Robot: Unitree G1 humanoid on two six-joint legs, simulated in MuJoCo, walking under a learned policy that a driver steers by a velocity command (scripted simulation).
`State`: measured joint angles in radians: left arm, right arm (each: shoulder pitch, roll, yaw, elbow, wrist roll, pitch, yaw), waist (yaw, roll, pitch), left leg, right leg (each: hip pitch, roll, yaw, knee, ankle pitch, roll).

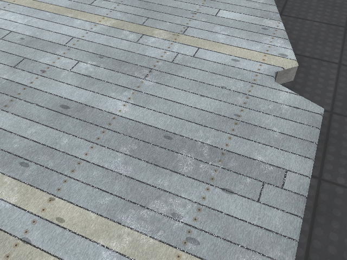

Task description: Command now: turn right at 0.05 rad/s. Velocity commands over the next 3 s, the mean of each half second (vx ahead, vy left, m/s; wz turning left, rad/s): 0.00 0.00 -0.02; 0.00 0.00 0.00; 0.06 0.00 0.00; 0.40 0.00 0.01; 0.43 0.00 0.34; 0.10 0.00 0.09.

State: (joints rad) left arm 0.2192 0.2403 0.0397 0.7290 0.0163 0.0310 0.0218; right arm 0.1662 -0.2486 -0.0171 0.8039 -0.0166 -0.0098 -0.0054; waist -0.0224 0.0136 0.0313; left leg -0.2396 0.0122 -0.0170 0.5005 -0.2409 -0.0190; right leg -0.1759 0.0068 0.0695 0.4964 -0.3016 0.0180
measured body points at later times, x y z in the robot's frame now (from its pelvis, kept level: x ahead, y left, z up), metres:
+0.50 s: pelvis +0.00 -0.01 +0.00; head +0.00 -0.01 +0.45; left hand +0.08 +0.24 -0.14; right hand +0.06 -0.28 -0.14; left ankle +0.02 +0.13 -0.74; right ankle -0.02 -0.13 -0.74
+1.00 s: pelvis +0.00 +0.00 +0.00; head +0.01 +0.00 +0.45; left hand +0.02 +0.24 -0.15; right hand +0.04 -0.26 -0.15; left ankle +0.02 +0.13 -0.74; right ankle -0.02 -0.13 -0.74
